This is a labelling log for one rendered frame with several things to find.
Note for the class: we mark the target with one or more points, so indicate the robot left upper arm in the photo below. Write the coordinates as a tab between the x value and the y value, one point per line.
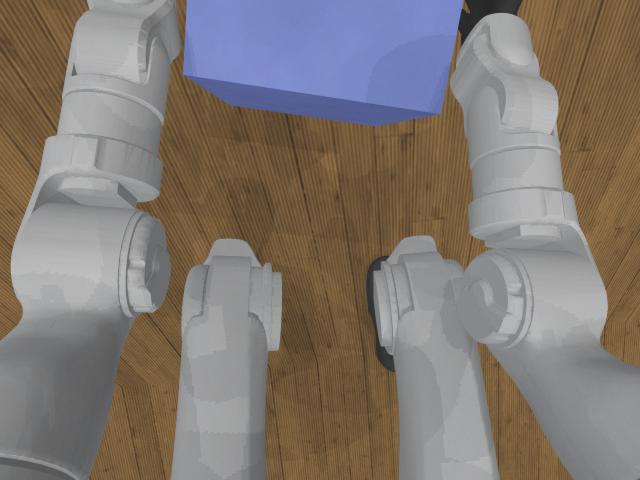
82	274

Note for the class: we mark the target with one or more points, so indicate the carton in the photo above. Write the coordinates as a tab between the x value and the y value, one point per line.
369	62

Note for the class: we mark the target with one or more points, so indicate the robot right forearm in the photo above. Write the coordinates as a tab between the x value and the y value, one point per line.
510	116

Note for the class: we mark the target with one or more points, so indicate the robot right hand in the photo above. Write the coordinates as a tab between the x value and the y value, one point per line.
481	8

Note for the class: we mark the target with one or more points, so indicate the right robot foot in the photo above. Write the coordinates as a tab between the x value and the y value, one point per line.
385	359

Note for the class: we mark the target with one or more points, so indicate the robot left forearm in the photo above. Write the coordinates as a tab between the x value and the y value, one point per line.
114	102

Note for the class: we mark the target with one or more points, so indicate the left robot thigh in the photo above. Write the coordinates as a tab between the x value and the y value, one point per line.
220	426

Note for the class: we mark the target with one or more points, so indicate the robot right upper arm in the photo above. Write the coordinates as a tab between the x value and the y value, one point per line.
541	314

